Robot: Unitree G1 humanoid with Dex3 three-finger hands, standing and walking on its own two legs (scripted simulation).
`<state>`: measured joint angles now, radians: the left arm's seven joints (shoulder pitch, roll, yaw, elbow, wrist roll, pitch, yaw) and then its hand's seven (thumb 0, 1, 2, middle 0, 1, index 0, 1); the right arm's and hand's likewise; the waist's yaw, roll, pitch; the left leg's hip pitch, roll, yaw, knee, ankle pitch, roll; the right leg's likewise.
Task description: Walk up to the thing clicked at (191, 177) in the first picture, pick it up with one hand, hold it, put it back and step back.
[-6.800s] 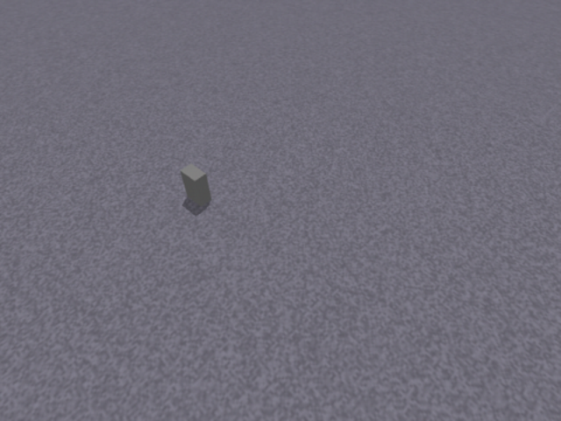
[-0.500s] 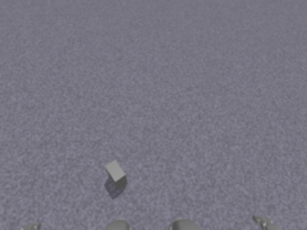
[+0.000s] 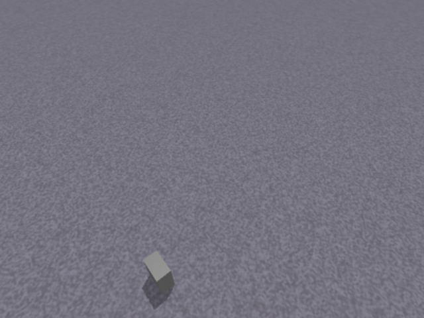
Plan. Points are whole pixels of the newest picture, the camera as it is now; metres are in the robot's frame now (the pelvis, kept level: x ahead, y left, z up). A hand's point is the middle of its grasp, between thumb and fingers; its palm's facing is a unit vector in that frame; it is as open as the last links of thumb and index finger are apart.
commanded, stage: walk up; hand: left
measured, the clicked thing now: (159, 272) +0.45 +0.22 -0.68
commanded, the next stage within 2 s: none
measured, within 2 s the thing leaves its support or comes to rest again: neither
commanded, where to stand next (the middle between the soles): +0.09 +0.01 m, yaw -1 degrees
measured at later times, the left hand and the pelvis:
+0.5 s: hand out of the picture +0.12 +0.23 -0.14, palm faces -0.04 -0.92 -0.39, open 7.3 cm; pelvis +0.04 -0.03 +0.00, yaw -1 degrees
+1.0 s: hand out of the picture +0.13 +0.29 -0.16, palm faces +0.01 -0.90 -0.43, open 7.3 cm; pelvis +0.01 +0.01 -0.02, yaw -1 degrees
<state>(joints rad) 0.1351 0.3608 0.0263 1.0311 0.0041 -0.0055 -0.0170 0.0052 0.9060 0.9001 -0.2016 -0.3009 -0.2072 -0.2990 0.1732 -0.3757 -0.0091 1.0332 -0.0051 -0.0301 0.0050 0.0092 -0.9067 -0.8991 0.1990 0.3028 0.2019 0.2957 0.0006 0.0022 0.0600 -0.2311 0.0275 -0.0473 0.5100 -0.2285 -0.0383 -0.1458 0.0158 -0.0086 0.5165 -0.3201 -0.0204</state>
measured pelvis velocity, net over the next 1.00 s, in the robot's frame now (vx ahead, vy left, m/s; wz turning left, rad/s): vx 0.01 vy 0.01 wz -0.02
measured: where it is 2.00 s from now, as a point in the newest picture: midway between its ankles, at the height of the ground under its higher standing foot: outside the picture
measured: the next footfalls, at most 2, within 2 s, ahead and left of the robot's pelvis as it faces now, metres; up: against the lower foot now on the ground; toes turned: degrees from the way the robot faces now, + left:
left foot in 0.78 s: +0.15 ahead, +0.12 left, +0.00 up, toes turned -1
right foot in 1.08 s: +0.02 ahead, -0.11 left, +0.00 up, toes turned -1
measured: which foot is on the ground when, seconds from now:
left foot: down 0.00-0.38, up 0.40-0.76, down 0.78-1.00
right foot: down 0.00-0.80, up 0.82-1.00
